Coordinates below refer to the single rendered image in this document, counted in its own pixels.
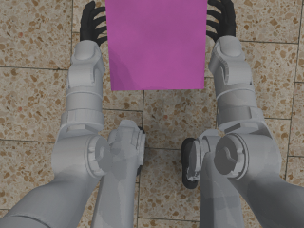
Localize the robot left forearm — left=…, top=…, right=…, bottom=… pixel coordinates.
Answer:
left=50, top=40, right=105, bottom=170

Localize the right robot hand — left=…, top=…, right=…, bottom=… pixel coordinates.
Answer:
left=206, top=0, right=237, bottom=42

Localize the left robot hand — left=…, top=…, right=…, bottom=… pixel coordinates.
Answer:
left=80, top=0, right=108, bottom=46

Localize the robot right forearm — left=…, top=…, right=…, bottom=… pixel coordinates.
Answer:
left=208, top=35, right=282, bottom=157

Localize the right robot upper arm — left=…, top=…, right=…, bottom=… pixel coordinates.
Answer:
left=213, top=133, right=304, bottom=228

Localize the carton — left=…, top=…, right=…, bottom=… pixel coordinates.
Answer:
left=104, top=0, right=207, bottom=91

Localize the robot left foot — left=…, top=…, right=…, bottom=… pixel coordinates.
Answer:
left=136, top=126, right=145, bottom=176

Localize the left robot shin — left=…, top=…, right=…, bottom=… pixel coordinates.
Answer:
left=107, top=120, right=140, bottom=168

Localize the left robot upper arm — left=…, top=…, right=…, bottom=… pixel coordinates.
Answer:
left=0, top=133, right=113, bottom=228

